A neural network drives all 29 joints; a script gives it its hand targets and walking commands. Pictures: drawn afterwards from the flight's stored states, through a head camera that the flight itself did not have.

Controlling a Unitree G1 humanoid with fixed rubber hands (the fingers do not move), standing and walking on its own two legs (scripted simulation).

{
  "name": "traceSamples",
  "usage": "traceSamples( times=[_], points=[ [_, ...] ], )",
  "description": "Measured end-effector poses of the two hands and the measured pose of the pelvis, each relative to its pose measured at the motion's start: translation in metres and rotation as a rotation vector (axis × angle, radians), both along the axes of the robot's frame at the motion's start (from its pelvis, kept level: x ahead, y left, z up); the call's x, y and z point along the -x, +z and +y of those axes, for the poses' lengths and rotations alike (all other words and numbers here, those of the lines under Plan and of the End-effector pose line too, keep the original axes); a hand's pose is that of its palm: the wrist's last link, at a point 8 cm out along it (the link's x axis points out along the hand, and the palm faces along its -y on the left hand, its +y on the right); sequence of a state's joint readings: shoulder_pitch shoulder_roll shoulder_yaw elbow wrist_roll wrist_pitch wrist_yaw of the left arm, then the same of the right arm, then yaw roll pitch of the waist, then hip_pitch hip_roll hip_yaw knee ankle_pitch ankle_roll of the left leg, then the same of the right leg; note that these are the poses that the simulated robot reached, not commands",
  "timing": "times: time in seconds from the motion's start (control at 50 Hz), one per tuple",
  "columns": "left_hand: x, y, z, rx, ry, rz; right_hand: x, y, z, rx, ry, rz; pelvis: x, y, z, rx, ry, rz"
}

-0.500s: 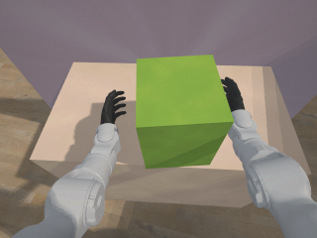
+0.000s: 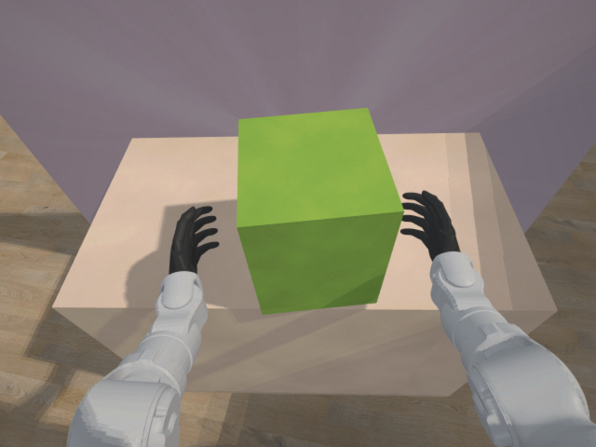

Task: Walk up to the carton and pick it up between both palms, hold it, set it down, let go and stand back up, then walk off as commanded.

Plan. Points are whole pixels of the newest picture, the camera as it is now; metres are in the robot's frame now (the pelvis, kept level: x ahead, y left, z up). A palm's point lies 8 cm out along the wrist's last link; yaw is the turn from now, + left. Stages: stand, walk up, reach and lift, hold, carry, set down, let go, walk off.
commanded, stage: set down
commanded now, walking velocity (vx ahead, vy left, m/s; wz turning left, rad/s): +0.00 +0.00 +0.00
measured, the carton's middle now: (312, 217) +0.48 +0.00 +0.01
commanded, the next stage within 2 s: none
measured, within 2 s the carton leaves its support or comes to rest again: neither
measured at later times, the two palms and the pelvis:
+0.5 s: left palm (172, 313) +0.30 +0.19 +0.02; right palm (466, 300) +0.33 -0.21 +0.02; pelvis +0.02 +0.01 +0.02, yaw +0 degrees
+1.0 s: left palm (158, 368) +0.23 +0.19 +0.02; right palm (490, 371) +0.23 -0.21 +0.02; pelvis +0.04 +0.02 +0.03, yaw +0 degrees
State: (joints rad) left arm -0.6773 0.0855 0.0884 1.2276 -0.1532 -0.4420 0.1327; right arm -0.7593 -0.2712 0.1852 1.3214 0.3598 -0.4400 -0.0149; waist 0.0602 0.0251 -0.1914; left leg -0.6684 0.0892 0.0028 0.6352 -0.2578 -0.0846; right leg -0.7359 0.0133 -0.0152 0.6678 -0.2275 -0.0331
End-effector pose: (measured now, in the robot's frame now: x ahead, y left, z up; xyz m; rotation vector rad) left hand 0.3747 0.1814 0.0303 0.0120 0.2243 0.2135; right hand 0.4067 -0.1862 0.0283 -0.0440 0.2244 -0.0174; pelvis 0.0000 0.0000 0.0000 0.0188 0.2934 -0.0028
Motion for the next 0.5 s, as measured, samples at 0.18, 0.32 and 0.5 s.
traceSamples(
  times=[0.18, 0.32, 0.5],
  points=[
    [0.024, -0.003, 0.008, 0.004, 0.007, -0.002, 0.023, -0.002, -0.004, -0.008, -0.016, 0.014, -0.004, 0.008, 0.002, 0.007, 0.013, -0.078],
    [0.047, -0.010, 0.010, 0.006, 0.005, 0.009, 0.047, -0.007, -0.010, -0.005, -0.027, 0.027, -0.011, 0.016, 0.007, 0.015, 0.016, -0.132],
    [0.070, -0.014, 0.007, 0.002, -0.023, 0.028, 0.080, -0.012, -0.020, 0.003, -0.029, 0.036, -0.022, 0.024, 0.015, 0.021, 0.012, -0.204]
  ],
)
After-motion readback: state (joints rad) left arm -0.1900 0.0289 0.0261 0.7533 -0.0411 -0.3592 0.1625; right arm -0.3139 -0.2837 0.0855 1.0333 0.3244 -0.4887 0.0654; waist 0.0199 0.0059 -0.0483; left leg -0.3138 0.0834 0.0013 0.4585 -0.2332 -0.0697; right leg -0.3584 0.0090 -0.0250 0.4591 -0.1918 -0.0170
